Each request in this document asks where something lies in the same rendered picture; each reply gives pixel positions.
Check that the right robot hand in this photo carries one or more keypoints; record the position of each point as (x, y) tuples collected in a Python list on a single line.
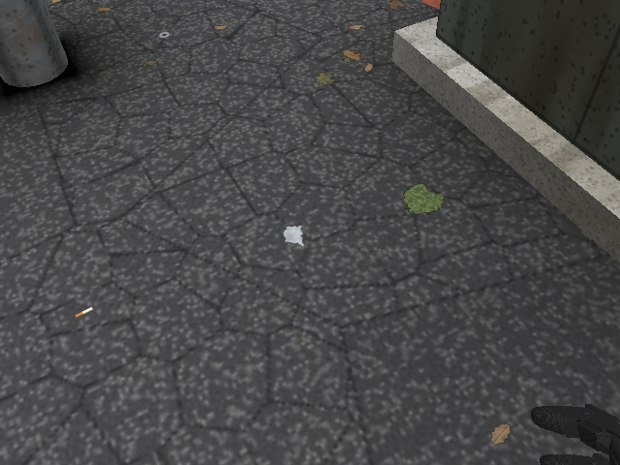
[(595, 428)]

